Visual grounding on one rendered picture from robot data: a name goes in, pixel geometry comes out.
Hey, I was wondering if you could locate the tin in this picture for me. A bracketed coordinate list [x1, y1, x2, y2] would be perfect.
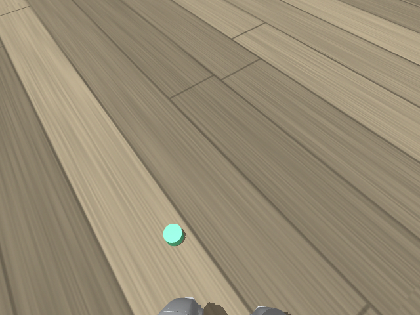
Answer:
[163, 224, 184, 246]

